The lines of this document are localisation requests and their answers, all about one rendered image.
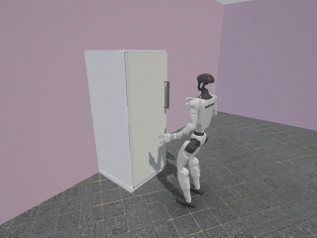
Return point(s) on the fridge door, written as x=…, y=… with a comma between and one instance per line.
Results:
x=146, y=74

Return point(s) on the robot right foot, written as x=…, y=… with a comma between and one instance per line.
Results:
x=199, y=190

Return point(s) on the robot left forearm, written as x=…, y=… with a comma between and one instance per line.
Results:
x=184, y=132

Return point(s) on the robot head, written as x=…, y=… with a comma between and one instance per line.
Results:
x=204, y=78

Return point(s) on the handle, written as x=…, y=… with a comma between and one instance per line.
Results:
x=167, y=94

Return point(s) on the robot right upper arm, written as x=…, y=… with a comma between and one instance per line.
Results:
x=214, y=113

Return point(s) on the left robot hand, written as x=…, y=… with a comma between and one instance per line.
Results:
x=166, y=138

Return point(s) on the robot left upper arm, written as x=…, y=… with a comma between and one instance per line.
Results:
x=193, y=106

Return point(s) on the right robot hand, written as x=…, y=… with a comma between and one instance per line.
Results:
x=189, y=98

